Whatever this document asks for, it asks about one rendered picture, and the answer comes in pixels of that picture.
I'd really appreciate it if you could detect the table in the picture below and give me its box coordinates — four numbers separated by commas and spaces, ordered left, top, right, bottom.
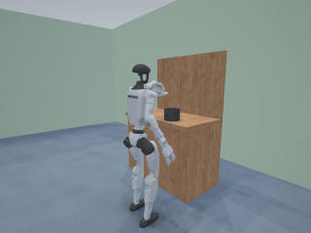
125, 50, 227, 204

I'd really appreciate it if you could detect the right robot upper arm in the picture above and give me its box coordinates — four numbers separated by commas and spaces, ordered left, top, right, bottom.
144, 89, 156, 125

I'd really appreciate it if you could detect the robot right shin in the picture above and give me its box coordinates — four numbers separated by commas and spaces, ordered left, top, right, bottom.
144, 178, 158, 220

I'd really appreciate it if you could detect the pot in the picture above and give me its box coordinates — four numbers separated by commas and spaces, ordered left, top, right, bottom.
164, 108, 181, 121

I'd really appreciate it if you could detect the left robot forearm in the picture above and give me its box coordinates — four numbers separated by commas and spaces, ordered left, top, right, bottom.
145, 81, 159, 90

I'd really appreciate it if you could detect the lid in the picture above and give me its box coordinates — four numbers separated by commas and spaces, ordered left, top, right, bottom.
156, 91, 168, 97

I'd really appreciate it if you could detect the right robot hand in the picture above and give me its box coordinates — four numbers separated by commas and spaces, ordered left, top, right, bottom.
161, 145, 176, 167

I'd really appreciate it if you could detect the right robot forearm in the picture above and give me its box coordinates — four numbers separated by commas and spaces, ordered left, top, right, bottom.
149, 115, 167, 148

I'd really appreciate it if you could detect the left robot hand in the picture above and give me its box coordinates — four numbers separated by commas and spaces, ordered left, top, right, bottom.
155, 83, 165, 94

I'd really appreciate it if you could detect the robot head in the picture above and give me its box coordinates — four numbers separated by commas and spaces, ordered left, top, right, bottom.
131, 64, 151, 90

